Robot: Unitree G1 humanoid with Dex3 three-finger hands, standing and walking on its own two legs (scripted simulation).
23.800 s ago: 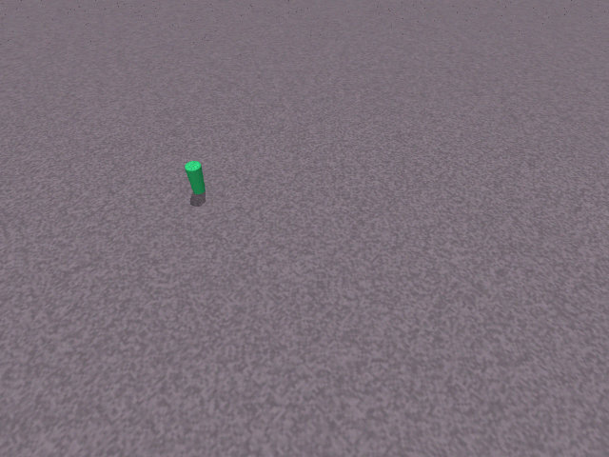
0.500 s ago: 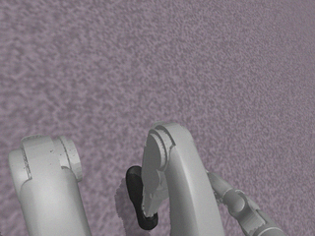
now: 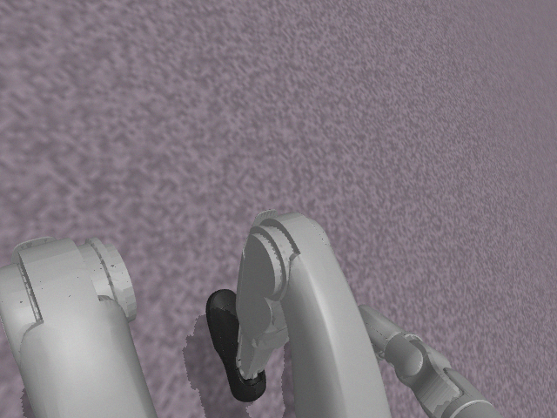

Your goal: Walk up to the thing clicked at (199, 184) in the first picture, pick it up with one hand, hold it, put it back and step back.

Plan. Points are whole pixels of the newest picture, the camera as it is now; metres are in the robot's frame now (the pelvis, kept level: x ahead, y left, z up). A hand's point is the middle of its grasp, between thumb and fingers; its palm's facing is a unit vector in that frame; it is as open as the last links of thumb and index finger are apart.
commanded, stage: lower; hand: left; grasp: from the side
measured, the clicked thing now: out of the picture +0.38 +0.34 -0.18
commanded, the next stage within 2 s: loosen in 0.36 s
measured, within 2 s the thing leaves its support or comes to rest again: rests again in 1.74 s
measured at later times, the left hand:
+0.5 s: hand out of the picture +0.38 +0.35 -0.18, palm faces +0.55 -0.83 +0.01, open 10.1 cm
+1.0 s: hand out of the picture +0.38 +0.34 -0.18, palm faces +0.55 -0.83 +0.01, open 14.8 cm
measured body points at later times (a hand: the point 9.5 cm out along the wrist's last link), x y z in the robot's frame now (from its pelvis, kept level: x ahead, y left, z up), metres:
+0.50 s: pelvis +0.00 +0.00 +0.00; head +0.20 +0.21 +0.34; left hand +0.34 +0.39 -0.17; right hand +0.19 -0.23 -0.03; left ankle +0.09 +0.13 -0.24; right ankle +0.14 -0.12 -0.24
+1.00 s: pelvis +0.00 +0.01 +0.00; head +0.20 +0.21 +0.34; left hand +0.34 +0.39 -0.17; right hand +0.19 -0.22 -0.02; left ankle +0.09 +0.13 -0.24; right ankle +0.14 -0.12 -0.24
